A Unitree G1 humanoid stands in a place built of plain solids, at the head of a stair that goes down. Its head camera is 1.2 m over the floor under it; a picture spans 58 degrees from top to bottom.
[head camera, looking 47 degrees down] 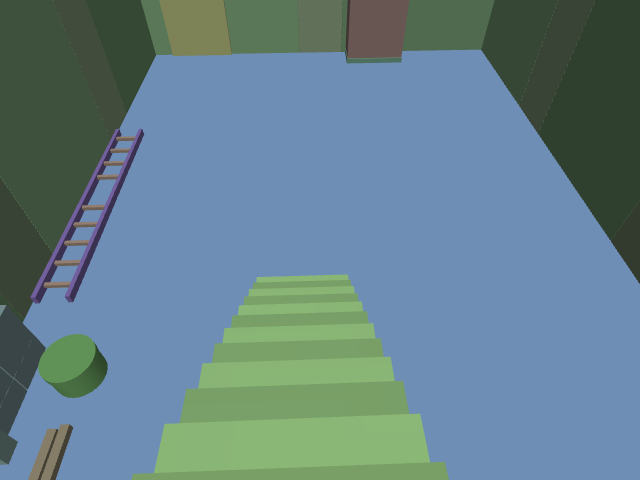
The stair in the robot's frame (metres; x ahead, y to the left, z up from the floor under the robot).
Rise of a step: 0.18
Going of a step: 0.21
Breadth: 0.91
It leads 2 degrees to the left of straight ahead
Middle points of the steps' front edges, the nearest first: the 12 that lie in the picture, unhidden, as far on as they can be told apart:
0.38 0.09 -0.18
0.59 0.10 -0.37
0.80 0.10 -0.55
1.01 0.11 -0.74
1.22 0.12 -0.92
1.43 0.13 -1.11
1.64 0.14 -1.29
1.85 0.14 -1.48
2.06 0.15 -1.66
2.27 0.16 -1.85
2.48 0.17 -2.03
2.70 0.18 -2.21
